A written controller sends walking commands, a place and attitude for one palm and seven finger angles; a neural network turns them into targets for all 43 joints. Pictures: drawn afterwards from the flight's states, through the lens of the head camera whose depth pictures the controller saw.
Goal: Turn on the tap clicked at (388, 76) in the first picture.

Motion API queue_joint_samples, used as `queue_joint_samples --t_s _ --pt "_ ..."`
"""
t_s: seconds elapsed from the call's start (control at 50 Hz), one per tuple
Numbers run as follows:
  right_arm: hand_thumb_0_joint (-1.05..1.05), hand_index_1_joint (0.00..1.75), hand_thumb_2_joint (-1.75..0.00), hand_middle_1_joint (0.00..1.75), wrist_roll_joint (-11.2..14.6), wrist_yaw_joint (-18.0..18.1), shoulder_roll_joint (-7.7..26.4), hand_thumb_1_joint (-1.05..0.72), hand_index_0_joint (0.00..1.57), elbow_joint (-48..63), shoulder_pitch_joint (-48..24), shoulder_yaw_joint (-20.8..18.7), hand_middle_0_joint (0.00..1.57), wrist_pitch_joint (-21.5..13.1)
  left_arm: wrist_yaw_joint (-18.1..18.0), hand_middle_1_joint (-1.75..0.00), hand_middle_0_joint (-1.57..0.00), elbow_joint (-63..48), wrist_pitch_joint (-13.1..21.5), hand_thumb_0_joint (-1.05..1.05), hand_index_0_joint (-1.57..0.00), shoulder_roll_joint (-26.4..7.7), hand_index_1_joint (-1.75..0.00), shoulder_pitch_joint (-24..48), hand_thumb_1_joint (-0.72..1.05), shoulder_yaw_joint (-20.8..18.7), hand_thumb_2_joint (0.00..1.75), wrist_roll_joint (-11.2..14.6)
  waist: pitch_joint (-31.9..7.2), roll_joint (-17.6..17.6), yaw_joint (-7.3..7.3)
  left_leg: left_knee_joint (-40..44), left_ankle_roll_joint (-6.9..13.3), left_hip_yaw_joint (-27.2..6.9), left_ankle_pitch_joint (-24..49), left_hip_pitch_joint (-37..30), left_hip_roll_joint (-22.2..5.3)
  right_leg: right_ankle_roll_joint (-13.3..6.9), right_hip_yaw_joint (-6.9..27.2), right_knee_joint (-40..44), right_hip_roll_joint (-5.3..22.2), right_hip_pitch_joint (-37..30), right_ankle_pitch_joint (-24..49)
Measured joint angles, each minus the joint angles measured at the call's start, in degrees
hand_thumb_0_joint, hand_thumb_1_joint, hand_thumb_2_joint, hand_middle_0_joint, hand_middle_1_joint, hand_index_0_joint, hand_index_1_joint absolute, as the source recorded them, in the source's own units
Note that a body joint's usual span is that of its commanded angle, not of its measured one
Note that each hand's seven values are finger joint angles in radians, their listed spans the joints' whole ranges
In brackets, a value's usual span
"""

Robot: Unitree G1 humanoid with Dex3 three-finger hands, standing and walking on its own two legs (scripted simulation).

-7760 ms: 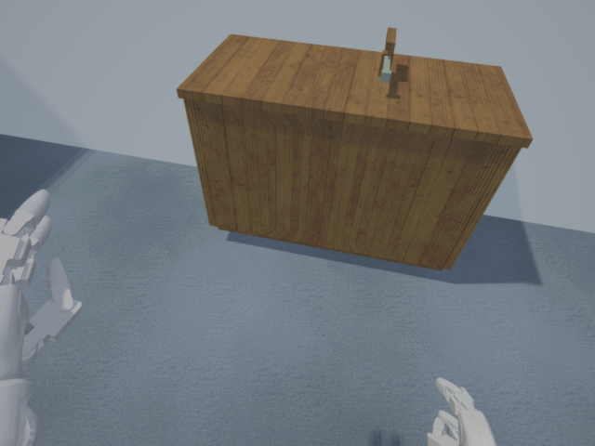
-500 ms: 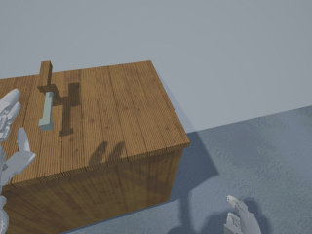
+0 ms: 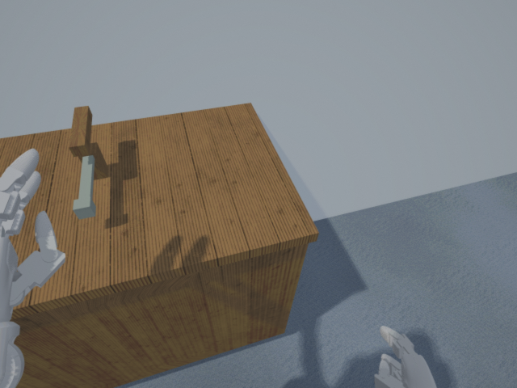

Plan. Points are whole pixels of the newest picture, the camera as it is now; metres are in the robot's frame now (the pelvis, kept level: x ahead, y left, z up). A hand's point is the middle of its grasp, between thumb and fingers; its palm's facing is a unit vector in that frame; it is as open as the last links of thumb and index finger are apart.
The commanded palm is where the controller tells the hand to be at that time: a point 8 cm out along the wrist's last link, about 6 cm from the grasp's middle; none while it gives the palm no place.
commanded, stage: shuffle to correct the standing spot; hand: left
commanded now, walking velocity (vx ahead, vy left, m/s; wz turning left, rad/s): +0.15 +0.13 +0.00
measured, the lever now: (84, 208) +0.40 +0.34 +0.03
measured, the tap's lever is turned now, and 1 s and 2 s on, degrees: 0 0 0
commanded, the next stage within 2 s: come to a stop and stand still in 0.38 s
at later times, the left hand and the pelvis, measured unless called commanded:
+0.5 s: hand (19, 240) +0.24 +0.30 +0.17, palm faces +0.38 -0.84 -0.39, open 7.4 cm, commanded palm +0.19 +0.33 +0.19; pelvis +0.03 +0.05 +0.00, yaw -1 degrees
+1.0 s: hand (16, 213) +0.27 +0.32 +0.17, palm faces +0.39 -0.85 -0.34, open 7.4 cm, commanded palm +0.22 +0.35 +0.19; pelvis +0.06 +0.07 +0.02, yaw -1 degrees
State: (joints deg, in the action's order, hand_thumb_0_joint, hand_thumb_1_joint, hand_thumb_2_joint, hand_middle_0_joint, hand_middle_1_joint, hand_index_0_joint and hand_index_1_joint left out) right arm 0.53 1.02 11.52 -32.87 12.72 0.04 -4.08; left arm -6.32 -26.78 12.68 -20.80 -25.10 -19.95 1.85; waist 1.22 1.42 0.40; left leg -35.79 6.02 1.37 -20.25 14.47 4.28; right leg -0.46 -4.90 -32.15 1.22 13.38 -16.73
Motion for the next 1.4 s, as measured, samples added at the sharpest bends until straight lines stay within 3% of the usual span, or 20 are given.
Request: queue_joint_samples --t_s 0.06,0.1,0.16,0.24,0.28,0.32,0.36,0.42,0.52,0.56,0.62,0.74,0.82,0.94,1.08,1.12,1.16,1.22,1.3,1.4 --pt "0.01 0.30 -0.90 0.30 0.7 -0.5 0.2 -0.91 0.20 -0.8 0.4 -0.4 0.20 1.0 0.3 -0.30 -0.21 -0.7 1.0 0.01 -0.22 -0.4 -0.30 -0.6 0.89 0.2 0.90 0.6 -1.1 0.2 0.32 -9.3 -2.7 -1.5 -3.9 4.8 -0.6 0.9 -0.8 -0.2 -0.1 0.8 -0.9" --pt "0.01 0.30 -0.90 0.30 0.7 -0.8 0.2 -0.91 0.20 -1.4 0.4 -0.5 0.20 1.9 -0.2 -0.30 -0.21 -1.6 1.1 0.01 -0.22 -0.2 -0.30 -2.3 0.89 -0.7 0.90 0.7 -1.5 -1.4 -0.14 -12.9 -3.1 -2.1 -6.1 7.0 -1.7 1.0 0.5 -0.7 0.4 1.7 -1.3" --pt "0.01 0.30 -0.90 0.30 0.6 -0.2 1.1 -0.91 0.20 -1.4 1.0 -0.7 0.20 1.4 -1.1 -0.30 -0.21 -3.1 0.4 0.01 -0.22 0.4 -0.30 -3.3 0.89 -1.4 0.90 0.5 -0.8 -2.8 0.18 -1.4 -3.8 -2.8 0.2 4.0 -4.1 2.0 1.7 -4.1 1.8 3.0 -3.0" --pt "0.01 0.30 -0.90 0.30 0.1 0.9 0.1 -0.91 0.20 -2.3 0.6 -1.7 0.20 -0.6 -1.2 -0.30 -0.21 -2.2 -0.4 0.01 -0.21 -0.4 -0.30 -2.1 0.89 -2.0 0.90 -0.2 1.0 -4.1 -0.19 -1.5 -3.8 -0.3 1.1 2.8 -1.9 0.4 3.7 -14.5 2.1 6.4 -10.0" --pt "0.01 0.30 -0.90 0.30 0.2 0.6 -0.4 -0.91 0.20 -2.3 1.0 -1.2 0.20 -1.4 -0.8 -0.30 -0.21 -2.0 -0.6 0.01 -0.21 -1.3 -0.30 -1.6 0.89 -2.2 0.90 -0.2 1.0 -3.5 0.28 -0.8 -3.4 -0.6 1.3 2.5 -1.6 0.0 2.2 -11.2 1.0 5.7 -9.0" --pt "0.01 0.30 -0.90 0.30 0.4 0.2 -0.3 -0.91 0.20 -2.1 1.3 -0.6 0.20 -1.8 -0.5 -0.30 -0.21 -2.2 0.3 0.01 -0.21 -2.0 -0.30 -1.3 0.89 -2.5 0.90 -0.3 0.8 -2.0 0.90 -2.3 -3.5 -1.6 0.7 3.3 -1.8 -0.6 0.3 -3.7 0.0 3.2 -2.0" --pt "0.01 0.30 -0.90 0.30 0.7 -0.3 0.0 -0.91 0.20 -3.0 1.1 -0.7 0.20 -1.5 -0.1 -0.30 -0.21 -1.8 1.2 0.01 -0.22 -2.0 -0.30 -0.9 0.89 -1.9 0.90 0.1 0.7 -0.1 1.61 -9.0 -3.6 -2.3 -1.3 5.9 -2.3 -0.7 -1.3 -2.9 -0.5 2.2 -1.1" --pt "0.01 0.30 -0.90 0.30 1.1 -0.9 -0.3 -0.91 0.20 -3.9 1.2 -0.6 0.20 -0.3 0.1 -0.30 -0.21 -1.4 1.5 0.01 -0.22 -0.9 -0.30 -2.9 0.89 -1.8 0.90 0.8 -0.4 -1.3 0.61 -18.5 -4.3 -1.1 -3.8 9.9 -2.6 -0.2 -0.2 -1.0 0.3 1.4 -1.4" --pt "0.01 0.30 -0.90 0.30 0.4 0.4 0.3 -0.91 0.20 -2.6 1.6 -0.5 0.20 -1.6 -0.9 -0.30 -0.21 -2.4 0.4 0.01 -0.22 0.4 -0.30 -3.9 0.89 -1.7 0.90 0.2 0.0 -2.9 -0.37 1.2 -3.5 -0.2 3.7 3.8 -5.5 1.6 1.5 -4.1 2.1 2.1 -3.5" --pt "0.01 0.30 -0.90 0.30 0.3 1.0 -0.7 -0.91 0.20 -3.1 0.1 -1.1 0.20 -2.1 -1.1 -0.30 -0.21 -2.0 -0.1 0.01 -0.22 -0.2 -0.30 -1.6 0.89 -1.7 0.90 -0.1 1.8 -5.0 -1.28 -0.2 -4.0 1.4 3.2 3.3 -3.9 0.9 4.0 -11.5 2.9 4.5 -7.4" --pt "0.01 0.30 -0.90 0.30 -0.3 0.9 -2.5 -0.91 0.20 -3.3 -1.6 -0.4 0.20 -2.6 -0.8 -0.30 -0.21 -1.6 -1.6 0.01 -0.21 -1.3 -0.30 1.1 0.89 -1.9 0.90 -0.3 2.6 -6.1 -0.94 1.7 -4.4 1.6 3.6 1.7 -3.0 0.5 4.5 -19.1 1.4 7.6 -9.3" --pt "0.01 0.30 -0.90 0.30 0.2 -0.6 -3.5 -0.91 0.20 -0.8 -2.1 2.2 0.20 -3.3 -0.4 -0.30 -0.21 -4.6 -0.8 0.01 -0.21 -2.3 -0.30 -0.3 0.89 -2.5 0.90 0.0 1.7 -3.4 0.11 2.3 -5.1 0.0 3.5 1.5 -4.3 -1.4 0.5 1.2 -1.6 2.0 3.2" --pt "0.01 0.30 -0.90 0.30 0.5 -0.4 -2.9 -0.91 0.20 -0.9 -1.9 2.3 0.20 -2.3 -0.3 -0.30 -0.21 -3.3 -1.7 0.01 -0.22 -1.2 -0.30 -2.7 0.89 -1.7 0.90 1.2 0.0 -1.7 -0.03 4.5 -5.2 -0.3 3.9 0.4 -5.1 -1.6 0.4 4.7 -2.6 0.3 3.1" --pt "0.01 0.30 -0.90 0.30 0.5 1.6 -1.1 -0.91 0.20 -1.1 -1.7 1.8 0.20 -1.3 -1.3 -0.30 -0.21 -0.4 -4.2 0.01 -0.21 0.4 -0.30 -1.7 0.89 0.0 0.90 1.4 0.1 -2.0 -1.13 8.7 -5.0 0.1 5.7 -2.3 -4.6 -1.0 0.8 8.1 -2.3 -2.0 4.5" --pt "0.01 0.30 -0.90 0.30 0.6 2.1 -0.1 -0.91 0.20 -0.4 -2.1 1.1 0.20 -1.1 -2.0 -0.30 -0.21 -1.7 -4.5 0.01 -0.21 1.0 -0.30 -1.0 0.89 1.1 0.90 1.6 0.6 -2.6 -0.94 10.1 -5.1 0.0 6.7 -2.9 -4.7 -1.2 0.7 9.8 -2.5 -2.8 5.6" --pt "0.01 0.30 -0.90 0.30 -0.3 2.3 0.0 -0.91 0.20 -0.1 -0.8 0.3 0.20 -3.1 0.8 -0.30 -0.21 1.4 -2.8 0.01 -0.22 -3.9 -0.30 6.4 0.89 -1.2 0.90 -1.8 1.2 -2.8 -3.19 8.6 -5.2 -0.4 6.5 -1.0 -5.2 -1.3 0.3 9.5 -2.9 -1.5 5.9" --pt "0.01 0.30 -0.90 0.30 -0.1 1.2 0.2 -0.91 0.20 -0.9 -1.3 0.4 0.20 -3.8 1.5 -0.30 -0.21 7.3 0.1 0.01 -0.22 -6.6 -0.30 12.7 0.88 -4.4 0.90 -0.7 1.8 -3.1 -4.40 8.1 -5.4 0.2 6.7 -0.2 -5.6 -1.6 0.8 9.2 -3.3 -0.4 6.4" --pt "0.01 0.30 -0.90 0.30 0.4 -1.0 1.1 -0.91 0.20 -0.2 -1.8 0.2 0.20 -4.3 0.3 -0.30 -0.21 8.5 0.2 0.01 -0.21 -4.1 -0.30 12.1 0.89 -5.8 0.90 1.5 2.4 -2.0 -3.12 8.3 -5.0 1.7 6.9 -0.6 -5.4 -1.1 2.2 8.6 -3.0 0.0 6.8" --pt "0.01 0.30 -0.90 0.30 0.6 -1.4 1.2 -0.91 0.20 0.3 -0.8 0.0 0.20 -4.8 0.6 -0.30 -0.20 3.9 1.0 0.01 -0.21 -0.1 -0.30 3.3 0.90 -0.6 0.90 1.8 2.0 -1.4 -1.31 8.8 -4.1 2.8 7.0 -1.3 -4.6 -0.3 3.4 7.6 -2.2 0.2 6.4" --pt "0.01 0.30 -0.90 0.30 0.5 0.1 -0.1 -0.91 0.20 -0.5 1.4 0.6 0.20 -4.7 1.9 -0.30 -0.21 2.5 1.9 0.01 -0.22 -0.8 -0.30 -0.6 0.89 1.4 0.90 1.2 2.0 -2.9 -1.26 8.5 -3.7 2.2 7.0 -1.0 -4.2 0.0 2.8 7.6 -1.7 0.1 6.3"
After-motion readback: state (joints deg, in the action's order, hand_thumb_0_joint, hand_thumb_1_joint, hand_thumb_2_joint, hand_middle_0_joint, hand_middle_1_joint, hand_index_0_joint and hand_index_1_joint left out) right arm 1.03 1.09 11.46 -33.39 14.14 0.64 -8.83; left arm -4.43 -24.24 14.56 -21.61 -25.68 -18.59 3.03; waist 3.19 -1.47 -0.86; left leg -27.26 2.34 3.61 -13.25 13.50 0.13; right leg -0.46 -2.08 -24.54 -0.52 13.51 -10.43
